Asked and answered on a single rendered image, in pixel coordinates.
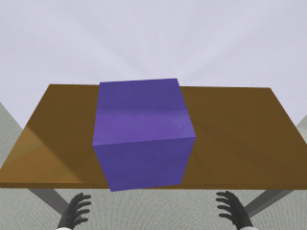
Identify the left robot hand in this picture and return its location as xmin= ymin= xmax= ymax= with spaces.
xmin=57 ymin=193 xmax=91 ymax=230

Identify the table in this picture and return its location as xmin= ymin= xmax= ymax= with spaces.
xmin=0 ymin=83 xmax=307 ymax=225

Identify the carton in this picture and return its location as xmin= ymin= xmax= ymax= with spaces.
xmin=92 ymin=78 xmax=197 ymax=192

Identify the right robot hand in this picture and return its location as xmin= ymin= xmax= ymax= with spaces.
xmin=216 ymin=191 xmax=253 ymax=230

